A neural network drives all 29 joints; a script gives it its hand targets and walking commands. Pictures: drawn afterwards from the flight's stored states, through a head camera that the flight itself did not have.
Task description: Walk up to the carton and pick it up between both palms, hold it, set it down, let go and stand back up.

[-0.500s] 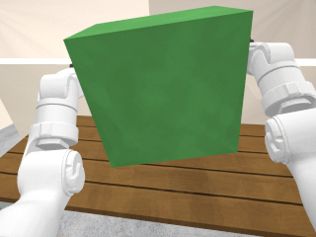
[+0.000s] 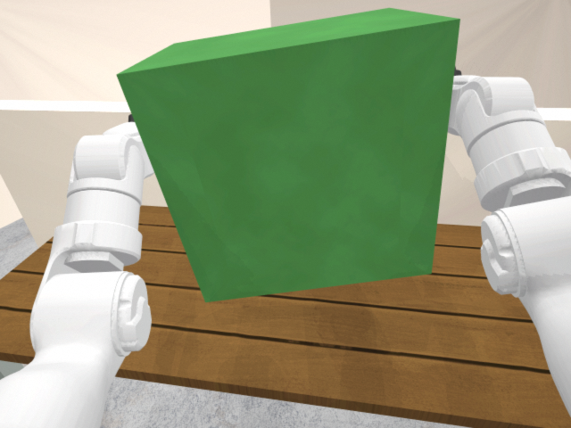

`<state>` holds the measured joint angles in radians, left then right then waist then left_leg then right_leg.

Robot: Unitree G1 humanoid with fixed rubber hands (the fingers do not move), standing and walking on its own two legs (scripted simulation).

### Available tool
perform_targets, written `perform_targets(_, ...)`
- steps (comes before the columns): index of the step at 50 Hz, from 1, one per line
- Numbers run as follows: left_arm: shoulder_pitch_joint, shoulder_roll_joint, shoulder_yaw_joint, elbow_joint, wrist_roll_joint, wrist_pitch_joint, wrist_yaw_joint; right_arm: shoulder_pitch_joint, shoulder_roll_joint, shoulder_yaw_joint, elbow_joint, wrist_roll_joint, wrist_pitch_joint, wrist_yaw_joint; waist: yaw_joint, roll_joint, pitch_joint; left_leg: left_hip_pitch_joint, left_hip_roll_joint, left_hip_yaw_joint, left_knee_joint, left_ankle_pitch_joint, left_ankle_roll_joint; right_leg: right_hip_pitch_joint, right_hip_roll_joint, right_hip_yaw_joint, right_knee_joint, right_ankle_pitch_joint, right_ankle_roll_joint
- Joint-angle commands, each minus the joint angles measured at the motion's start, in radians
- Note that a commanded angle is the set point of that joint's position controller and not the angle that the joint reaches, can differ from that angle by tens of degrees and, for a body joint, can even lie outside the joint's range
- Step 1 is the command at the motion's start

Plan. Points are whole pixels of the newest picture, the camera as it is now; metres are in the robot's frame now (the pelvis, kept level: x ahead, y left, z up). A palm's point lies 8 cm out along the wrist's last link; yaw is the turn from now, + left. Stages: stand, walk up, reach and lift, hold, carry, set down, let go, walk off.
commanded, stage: hold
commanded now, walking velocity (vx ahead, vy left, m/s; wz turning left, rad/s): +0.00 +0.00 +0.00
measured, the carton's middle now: (297, 154) +0.35 -0.03 +0.30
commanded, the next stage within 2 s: none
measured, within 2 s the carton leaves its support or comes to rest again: neither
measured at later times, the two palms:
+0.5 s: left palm (145, 139) +0.38 +0.16 +0.32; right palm (442, 104) +0.36 -0.22 +0.35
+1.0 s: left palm (143, 141) +0.38 +0.16 +0.32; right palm (440, 101) +0.36 -0.22 +0.35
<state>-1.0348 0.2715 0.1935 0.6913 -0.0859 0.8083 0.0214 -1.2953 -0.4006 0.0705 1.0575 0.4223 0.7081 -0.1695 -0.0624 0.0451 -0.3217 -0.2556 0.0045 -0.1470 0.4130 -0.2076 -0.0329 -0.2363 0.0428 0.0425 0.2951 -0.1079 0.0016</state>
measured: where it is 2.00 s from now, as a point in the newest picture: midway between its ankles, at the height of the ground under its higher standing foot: outside the picture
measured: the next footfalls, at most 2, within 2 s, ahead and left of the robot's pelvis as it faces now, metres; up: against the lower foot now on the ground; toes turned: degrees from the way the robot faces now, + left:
none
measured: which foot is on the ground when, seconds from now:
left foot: down 0.00-1.00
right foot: down 0.00-1.00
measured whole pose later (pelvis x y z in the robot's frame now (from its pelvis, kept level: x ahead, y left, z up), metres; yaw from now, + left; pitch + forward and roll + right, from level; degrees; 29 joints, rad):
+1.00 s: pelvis +0.00 +0.00 +0.00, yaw +0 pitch +3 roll -1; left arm -1.01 0.26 0.21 0.65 -0.07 0.83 0.03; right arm -1.28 -0.40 0.07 1.04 0.43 0.71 -0.17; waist -0.05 0.05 -0.32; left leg -0.24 0.01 -0.14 0.41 -0.21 -0.03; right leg -0.23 0.04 0.05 0.29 -0.11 0.00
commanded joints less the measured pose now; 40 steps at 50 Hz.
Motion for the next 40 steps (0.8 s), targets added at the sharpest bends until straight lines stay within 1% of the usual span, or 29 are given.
perform_targets(1,-1.079,-0.667,-0.261,-0.39,-0.189,-0.097,-0.128,-0.768,0.821,0.067,-0.436,0.222,-0.028,0.159,-0.023,-0.013,-0.381,0.012,-0.031,0.042,-0.068,0.204,-0.03,0.324,0.024,0.004,0.014,0.234,-0.01)
perform_targets(2,-1.043,-0.637,-0.219,-0.341,-0.151,-0.086,-0.13,-0.775,0.828,0.082,-0.405,0.233,-0.023,0.159,0.015,-0.023,-0.314,0.001,-0.034,0.045,-0.072,0.197,-0.023,0.301,0.025,0.005,0.009,0.227,-0.011)
perform_targets(4,-1.026,-0.677,-0.288,-0.341,-0.161,-0.074,-0.135,-0.783,0.776,0.038,-0.41,0.207,-0.033,0.162,-0.037,0.03,-0.303,-0.004,-0.025,0.047,-0.079,0.178,-0.039,0.284,0.023,0.003,0.008,0.213,-0.018)
perform_targets(5,-1.019,-0.67,-0.253,-0.303,-0.149,-0.07,-0.134,-0.796,0.793,0.061,-0.419,0.211,-0.028,0.165,0.009,-0.006,-0.276,-0.011,-0.024,0.046,-0.082,0.165,-0.028,0.268,0.025,0.002,0.006,0.172,-0.014)
perform_targets(6,-1.017,-0.635,-0.224,-0.279,-0.141,-0.073,-0.142,-0.787,0.789,0.04,-0.38,0.187,-0.021,0.165,-0.009,-0.034,-0.239,-0.025,-0.027,0.053,-0.095,0.109,-0.016,0.259,0.013,0.004,-0.008,0.152,-0.01)
perform_targets(8,-1.033,-0.65,-0.23,-0.302,-0.155,-0.081,-0.135,-0.821,0.819,0.065,-0.416,0.204,-0.028,0.168,0.021,-0.026,-0.296,-0.03,-0.031,0.055,-0.09,0.131,-0.014,0.29,0.013,0.007,0.008,0.182,-0.006)
perform_targets(10,-1.015,-0.649,-0.241,-0.317,-0.146,-0.075,-0.134,-0.813,0.817,0.074,-0.437,0.228,-0.032,0.159,0.013,-0.014,-0.311,-0.013,-0.038,0.051,-0.074,0.183,-0.017,0.308,0.012,0.014,0.007,0.241,-0.004)
perform_targets(11,-1.052,-0.647,-0.249,-0.335,-0.158,-0.078,-0.141,-0.774,0.821,0.058,-0.389,0.21,-0.023,0.156,-0.015,-0.017,-0.3,0.0,-0.036,0.051,-0.073,0.177,-0.021,0.302,0.01,0.009,0.008,0.248,-0.001)
perform_targets(15,-1.041,-0.637,-0.222,-0.298,-0.153,-0.085,-0.138,-0.821,0.866,0.09,-0.419,0.221,-0.028,0.163,0.032,-0.066,-0.33,-0.027,-0.042,0.048,-0.084,0.133,0.001,0.307,0.011,0.001,0.007,0.202,0.005)
perform_targets(17,-1.051,-0.631,-0.24,-0.338,-0.179,-0.092,-0.137,-0.795,0.863,0.084,-0.434,0.224,-0.028,0.154,0.008,-0.059,-0.35,-0.02,-0.045,0.051,-0.07,0.148,-0.002,0.322,0.006,0.013,0.013,0.248,0.009)
perform_targets(18,-1.087,-0.64,-0.272,-0.336,-0.199,-0.092,-0.142,-0.799,0.829,0.053,-0.435,0.202,-0.025,0.148,-0.044,-0.036,-0.352,-0.007,-0.045,0.053,-0.071,0.12,-0.016,0.298,0.007,0.003,0.015,0.245,0.012)
perform_targets(19,-1.078,-0.653,-0.267,-0.355,-0.174,-0.087,-0.14,-0.789,0.829,0.056,-0.409,0.216,-0.026,0.15,-0.021,-0.001,-0.327,-0.013,-0.037,0.047,-0.083,0.124,-0.026,0.295,0.012,0.006,0.016,0.218,-0.002)
perform_targets(20,-1.069,-0.64,-0.244,-0.315,-0.182,-0.089,-0.143,-0.8,0.837,0.049,-0.412,0.204,-0.022,0.149,-0.03,-0.037,-0.297,-0.024,-0.043,0.051,-0.086,0.082,-0.01,0.275,0.003,0.005,-0.002,0.166,0.013)
perform_targets(21,-1.068,-0.612,-0.23,-0.269,-0.169,-0.086,-0.146,-0.822,0.844,0.051,-0.391,0.195,-0.021,0.15,-0.01,-0.051,-0.256,-0.043,-0.044,0.059,-0.091,0.061,-0.001,0.246,0.001,0.008,-0.006,0.158,0.014)
perform_targets(22,-1.054,-0.612,-0.223,-0.303,-0.166,-0.087,-0.147,-0.783,0.841,0.059,-0.389,0.198,-0.014,0.149,-0.007,-0.048,-0.287,-0.029,-0.041,0.052,-0.091,0.084,-0.002,0.275,0.004,0.011,-0.001,0.168,0.007)
perform_targets(23,-1.084,-0.63,-0.257,-0.322,-0.199,-0.096,-0.146,-0.815,0.847,0.05,-0.418,0.197,-0.025,0.147,-0.029,-0.032,-0.344,-0.035,-0.044,0.058,-0.085,0.093,-0.007,0.296,-0.002,0.014,0.007,0.21,0.007)
perform_targets(24,-1.045,-0.625,-0.251,-0.344,-0.178,-0.088,-0.143,-0.798,0.844,0.079,-0.444,0.22,-0.025,0.147,0.003,-0.025,-0.352,-0.027,-0.042,0.058,-0.079,0.161,-0.008,0.322,0.004,0.015,0.019,0.264,0.002)
perform_targets(27,-0.982,-0.636,-0.205,-0.253,-0.138,-0.073,-0.146,-0.795,0.828,0.084,-0.44,0.219,-0.023,0.141,0.019,-0.052,-0.302,-0.025,-0.044,0.05,-0.076,0.174,-0.01,0.314,0.012,0.007,0.017,0.278,0.009)
perform_targets(28,-0.992,-0.616,-0.217,-0.276,-0.15,-0.077,-0.156,-0.753,0.793,0.061,-0.396,0.201,-0.015,0.137,-0.015,-0.035,-0.265,-0.022,-0.036,0.044,-0.077,0.133,-0.012,0.302,0.005,0.011,0.011,0.232,0.003)
perform_targets(29,-0.989,-0.619,-0.204,-0.247,-0.139,-0.074,-0.158,-0.786,0.807,0.063,-0.402,0.202,-0.02,0.142,0.009,-0.05,-0.253,-0.029,-0.037,0.048,-0.084,0.128,-0.005,0.291,0.005,0.008,0.008,0.216,0.001)
perform_targets(30,-1.039,-0.666,-0.25,-0.275,-0.179,-0.083,-0.155,-0.8,0.804,0.039,-0.422,0.2,-0.025,0.146,-0.017,-0.027,-0.281,-0.019,-0.032,0.04,-0.093,0.117,-0.02,0.274,0.014,-0.003,0.012,0.181,-0.007)
perform_targets(31,-1.025,-0.65,-0.235,-0.298,-0.165,-0.084,-0.151,-0.815,0.83,0.068,-0.446,0.208,-0.029,0.15,0.01,-0.046,-0.33,-0.022,-0.03,0.047,-0.079,0.159,-0.013,0.317,0.013,0.004,0.014,0.227,-0.004)
perform_targets(32,-1.036,-0.657,-0.263,-0.314,-0.191,-0.09,-0.152,-0.795,0.82,0.059,-0.446,0.209,-0.031,0.144,-0.028,-0.042,-0.349,-0.007,-0.035,0.047,-0.075,0.164,-0.013,0.314,0.008,0.013,0.011,0.266,-0.003)
perform_targets(33,-1.065,-0.665,-0.27,-0.363,-0.182,-0.091,-0.144,-0.801,0.842,0.09,-0.467,0.236,-0.028,0.151,0.007,-0.001,-0.373,0.001,-0.043,0.049,-0.066,0.204,-0.023,0.324,0.012,0.012,0.019,0.279,-0.006)
perform_targets(36,-1.046,-0.651,-0.28,-0.38,-0.189,-0.088,-0.143,-0.777,0.805,0.061,-0.465,0.217,-0.029,0.146,-0.036,-0.002,-0.367,0.01,-0.035,0.043,-0.067,0.192,-0.027,0.32,0.017,0.008,0.019,0.284,-0.001)
perform_targets(37,-1.04,-0.634,-0.249,-0.362,-0.185,-0.086,-0.139,-0.774,0.81,0.071,-0.454,0.212,-0.026,0.146,-0.01,-0.023,-0.327,0.005,-0.033,0.044,-0.074,0.183,-0.023,0.3,0.019,0.007,0.015,0.247,-0.007)
perform_targets(38,-1.029,-0.647,-0.262,-0.351,-0.182,-0.082,-0.137,-0.786,0.809,0.069,-0.458,0.211,-0.024,0.152,-0.018,-0.01,-0.329,0.01,-0.034,0.047,-0.082,0.177,-0.026,0.292,0.019,0.002,0.008,0.23,-0.005)
perform_targets(39,-1.02,-0.629,-0.236,-0.344,-0.155,-0.077,-0.138,-0.772,0.819,0.078,-0.432,0.215,-0.026,0.153,0.001,-0.01,-0.315,0.01,-0.039,0.053,-0.074,0.189,-0.021,0.308,0.013,0.002,0.007,0.243,0.0)
perform_targets(40,-0.993,-0.632,-0.214,-0.318,-0.143,-0.074,-0.137,-0.795,0.835,0.103,-0.462,0.228,-0.025,0.154,0.029,-0.051,-0.311,-0.006,-0.042,0.052,-0.075,0.177,-0.009,0.298,0.018,0.004,0.007,0.235,0.004)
